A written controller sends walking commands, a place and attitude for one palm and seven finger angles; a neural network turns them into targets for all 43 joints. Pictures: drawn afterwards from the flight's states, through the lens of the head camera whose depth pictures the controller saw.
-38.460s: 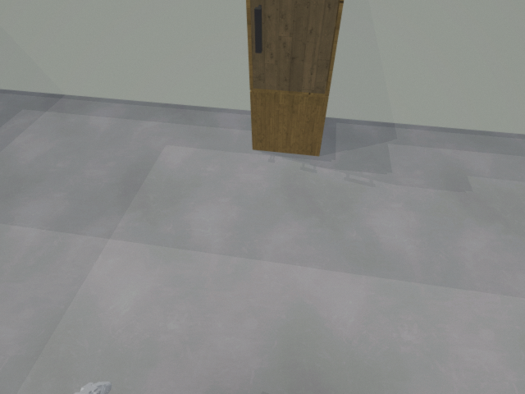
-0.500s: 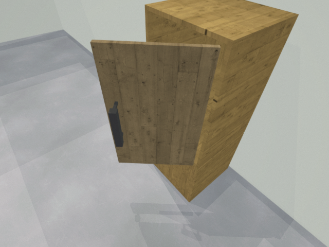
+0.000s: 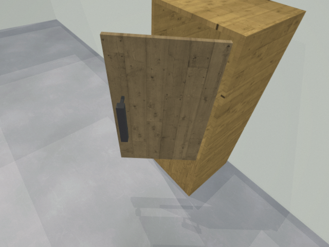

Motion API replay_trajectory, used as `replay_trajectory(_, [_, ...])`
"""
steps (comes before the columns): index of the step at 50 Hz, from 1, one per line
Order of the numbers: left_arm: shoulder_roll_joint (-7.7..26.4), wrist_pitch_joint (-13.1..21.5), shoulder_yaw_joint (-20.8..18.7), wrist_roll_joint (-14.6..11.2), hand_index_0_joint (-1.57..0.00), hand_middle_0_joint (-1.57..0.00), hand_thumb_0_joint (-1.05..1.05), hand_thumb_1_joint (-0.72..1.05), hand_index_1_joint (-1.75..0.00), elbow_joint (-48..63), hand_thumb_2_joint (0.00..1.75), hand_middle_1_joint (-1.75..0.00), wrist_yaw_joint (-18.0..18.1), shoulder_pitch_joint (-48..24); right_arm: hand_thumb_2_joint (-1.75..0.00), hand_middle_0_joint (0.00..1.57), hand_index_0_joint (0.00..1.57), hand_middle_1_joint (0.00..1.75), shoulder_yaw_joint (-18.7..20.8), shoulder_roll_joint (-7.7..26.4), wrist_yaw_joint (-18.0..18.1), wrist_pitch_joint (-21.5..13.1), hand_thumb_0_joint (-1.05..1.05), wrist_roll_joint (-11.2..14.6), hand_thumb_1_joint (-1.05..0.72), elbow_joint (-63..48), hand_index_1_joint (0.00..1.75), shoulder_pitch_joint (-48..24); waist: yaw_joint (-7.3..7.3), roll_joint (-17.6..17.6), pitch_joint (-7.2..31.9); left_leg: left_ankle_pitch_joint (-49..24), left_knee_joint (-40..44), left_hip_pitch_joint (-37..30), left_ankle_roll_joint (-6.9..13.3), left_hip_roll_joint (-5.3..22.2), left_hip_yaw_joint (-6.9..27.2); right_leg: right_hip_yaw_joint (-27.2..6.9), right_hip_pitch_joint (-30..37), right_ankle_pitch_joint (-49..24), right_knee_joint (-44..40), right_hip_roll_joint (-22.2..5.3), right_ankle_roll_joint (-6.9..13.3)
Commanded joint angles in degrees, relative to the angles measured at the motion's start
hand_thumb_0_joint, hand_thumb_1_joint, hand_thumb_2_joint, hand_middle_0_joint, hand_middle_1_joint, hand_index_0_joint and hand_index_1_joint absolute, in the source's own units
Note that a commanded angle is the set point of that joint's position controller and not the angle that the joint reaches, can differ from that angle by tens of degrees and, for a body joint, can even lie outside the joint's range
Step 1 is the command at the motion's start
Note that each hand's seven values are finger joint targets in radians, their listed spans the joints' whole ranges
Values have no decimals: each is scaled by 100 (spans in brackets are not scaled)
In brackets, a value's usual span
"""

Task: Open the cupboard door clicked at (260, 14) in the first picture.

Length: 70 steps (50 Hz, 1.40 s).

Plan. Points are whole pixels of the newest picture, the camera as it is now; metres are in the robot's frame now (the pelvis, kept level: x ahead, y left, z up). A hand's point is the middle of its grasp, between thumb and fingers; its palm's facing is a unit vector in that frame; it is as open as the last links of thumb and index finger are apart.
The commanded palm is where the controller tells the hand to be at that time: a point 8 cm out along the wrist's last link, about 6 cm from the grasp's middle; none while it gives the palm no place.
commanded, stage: come to a stop and stand still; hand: left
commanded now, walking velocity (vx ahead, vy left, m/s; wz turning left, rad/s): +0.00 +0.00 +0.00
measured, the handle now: (123, 119) +0.54 +0.18 -0.06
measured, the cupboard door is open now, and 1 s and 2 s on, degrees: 48 48 48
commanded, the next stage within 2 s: look again from close up in 0.34 s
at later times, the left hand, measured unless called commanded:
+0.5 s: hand out of the picture +0.00 +0.20 -0.18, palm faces -0.01 -0.97 -0.23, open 7.3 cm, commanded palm none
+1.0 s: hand out of the picture +0.04 +0.18 -0.17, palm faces -0.03 -0.97 -0.23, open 7.3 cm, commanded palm none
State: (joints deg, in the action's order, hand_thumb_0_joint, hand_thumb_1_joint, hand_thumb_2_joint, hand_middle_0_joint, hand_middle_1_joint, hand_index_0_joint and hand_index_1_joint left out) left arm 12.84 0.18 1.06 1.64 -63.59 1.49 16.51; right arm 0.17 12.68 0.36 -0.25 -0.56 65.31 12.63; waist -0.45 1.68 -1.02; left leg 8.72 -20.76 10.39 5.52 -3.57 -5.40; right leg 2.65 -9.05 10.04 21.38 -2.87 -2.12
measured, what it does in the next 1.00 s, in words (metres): stands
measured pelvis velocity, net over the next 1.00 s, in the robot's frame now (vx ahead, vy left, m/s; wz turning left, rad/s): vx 0.01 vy -0.01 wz -0.02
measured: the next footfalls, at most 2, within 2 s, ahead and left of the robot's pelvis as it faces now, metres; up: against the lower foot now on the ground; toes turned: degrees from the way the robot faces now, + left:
none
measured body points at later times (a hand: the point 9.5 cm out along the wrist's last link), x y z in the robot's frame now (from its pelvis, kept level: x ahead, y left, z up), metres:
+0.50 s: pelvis +0.01 +0.01 +0.00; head +0.00 +0.01 +0.45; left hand +0.00 +0.25 -0.16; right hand +0.03 -0.24 -0.15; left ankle +0.03 +0.05 -0.74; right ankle +0.02 -0.15 -0.74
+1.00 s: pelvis +0.01 -0.01 +0.00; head +0.01 -0.01 +0.45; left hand +0.04 +0.23 -0.15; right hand +0.05 -0.27 -0.14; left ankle +0.03 +0.05 -0.74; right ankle +0.02 -0.15 -0.74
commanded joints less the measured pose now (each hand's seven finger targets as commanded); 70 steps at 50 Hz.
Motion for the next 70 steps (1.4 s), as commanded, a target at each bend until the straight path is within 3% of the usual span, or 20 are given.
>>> replay_trajectory(1, [663,50,-142,-17,-20,-20,0,90,-30,188,90,-30,50,217,-90,20,20,30,200,932,62,-136,0,3,-90,-313,30,-11,0,-256,-234,1038,986,334,-298,1123,1291,-417,-73,182,-224,-402,254])
replay_trajectory(20, [542,40,-188,-4,-20,-20,0,90,-30,154,90,-30,81,312,-90,20,20,30,256,826,92,-143,0,15,-90,-283,30,110,24,-157,-283,725,1035,53,-371,1150,1251,-434,-244,55,-148,-382,222])
replay_trajectory(39, [696,106,-187,-28,-20,-20,0,90,-30,190,90,-30,51,53,-90,20,20,30,193,847,79,-161,0,10,-90,-236,30,24,55,-134,-164,256,766,-105,-348,1058,1036,-608,-190,-18,-428,-457,289])
replay_trajectory(45, [788,138,-196,-42,-20,-20,0,90,-30,214,90,-30,44,-74,-90,20,20,30,171,899,84,-199,0,17,-90,-239,30,-44,46,-76,2,-308,648,-242,-348,1071,983,-627,-51,-274,-467,-489,294])
replay_trajectory(48, [780,128,-189,-39,-20,-20,0,90,-30,212,90,-30,41,-111,-90,20,20,30,166,889,84,-183,0,15,-90,-227,30,-68,45,-107,-144,-154,664,-172,-355,1063,968,-628,-106,-171,-523,-484,288])
replay_trajectory(53, [828,129,-198,-41,-20,-20,0,90,-30,230,90,-30,35,-146,-90,20,20,30,163,902,79,-187,0,8,-90,-224,30,-96,36,-137,-59,-171,679,-218,-361,1066,967,-652,-63,-216,-539,-487,297])
replay_trajectory(54, [384,184,-59,2,-20,-20,0,90,-30,137,90,-30,271,145,-90,20,20,30,17,637,39,-229,0,43,-90,-606,30,-9,79,-512,-288,-1086,-189,53,-481,1192,692,-470,-317,-519,19,-482,295])
replay_trajectory(55, [2373,1350,-1947,-978,-20,-20,0,88,-32,8379,89,-32,254,-3965,-90,20,20,30,260,1309,212,-887,0,361,-90,-2688,30,69,544,-1142,2316,-1062,77,-1543,-833,413,1053,106,-25,-838,439,293,361])
replay_trajectory(56, [1799,1196,-1435,-667,-20,-20,0,85,-33,7074,88,-33,314,-1151,-90,20,20,30,107,1069,365,-1390,0,321,-90,-2578,30,-385,-103,-1750,1990,-1135,211,-1690,-855,844,1174,58,-671,352,992,260,450])
replay_trajectory(57, [425,673,-707,-986,-21,-21,0,83,-34,6303,87,-34,321,240,-90,20,20,30,107,790,302,-1524,0,303,-90,-2590,30,-361,88,-1598,1071,-89,437,-657,-1011,747,1180,253,-1030,1002,1193,251,415])
replay_trajectory(58, [31,810,-700,-1143,-21,-21,0,81,-36,5934,86,-36,237,-5,-90,20,20,30,150,850,265,-1588,0,275,-90,-2486,30,-132,294,-769,173,749,260,-27,-827,640,1152,267,-1432,843,1080,292,383])
replay_trajectory(59, [263,1192,-966,-1243,-21,-21,0,78,-37,5752,85,-37,97,-328,-90,20,20,30,260,1002,236,-1630,0,218,-90,-2769,30,-277,334,-468,-412,1312,-218,659,-664,514,1148,324,-1780,890,864,315,366])
replay_trajectory(60, [427,1626,-1328,-1331,-21,-21,0,76,-39,5207,84,-39,-79,2,-90,20,20,30,339,1090,204,-1632,0,153,-90,-2826,30,-295,310,17,-390,1705,-656,1238,-626,446,1116,358,-2177,1267,1002,320,351])
replay_trajectory(61, [188,2106,-1391,-1441,-21,-21,0,74,-40,4603,83,-40,-352,539,-90,20,20,30,360,1040,170,-1637,0,104,-90,-2967,30,-385,169,891,-377,1838,-1124,1883,-617,407,1102,472,-2597,1617,1412,359,361])
replay_trajectory(62, [68,2606,-1480,-1523,-21,-21,0,71,-42,4164,82,-42,-702,1138,-90,20,20,30,423,1001,87,-1678,0,150,-90,-3118,30,-442,-51,961,-122,1670,-1615,2233,-648,321,921,426,-2820,1739,1788,364,409])
replay_trajectory(63, [-109,3144,-1417,-1657,-22,-22,0,69,-43,4212,81,-43,-1098,1386,-90,20,20,30,458,963,10,-1729,0,104,-90,-3262,30,-502,-174,1173,330,1509,-2146,2593,-644,290,806,366,-3120,1839,2243,355,411])
replay_trajectory(64, [-84,3660,-1407,-1756,-22,-22,0,67,-45,4313,80,-45,-1516,1453,-90,20,20,30,499,961,-63,-1791,0,91,-90,-3430,30,-605,-271,915,591,1453,-2613,2946,-660,262,723,244,-3434,1917,2656,353,437])
replay_trajectory(66, [397,4409,-1630,-1885,-22,-22,0,62,-48,4490,78,-48,-2315,1111,-90,20,20,30,546,1009,-170,-1930,0,115,-90,-3732,30,-701,-236,275,1144,1447,-3364,3502,-639,234,682,-38,-3871,1999,3259,318,484])
replay_trajectory(67, [764,4356,-2046,-1988,-22,-22,0,60,-50,4367,77,-50,-2547,1170,-90,20,20,30,575,1060,-183,-1917,0,154,-90,-3868,30,-635,-356,-41,1339,1442,-3486,3612,-627,229,666,-178,-3862,1987,3423,311,518])
replay_trajectory(70, [1161,3699,-2443,-2519,-23,-23,0,53,-54,5617,74,-54,-2827,612,-90,20,20,30,509,1039,22,-1858,0,288,-90,-4457,30,-713,-384,-246,2306,1531,-3845,3913,-454,170,518,-693,-3343,2284,3260,240,372])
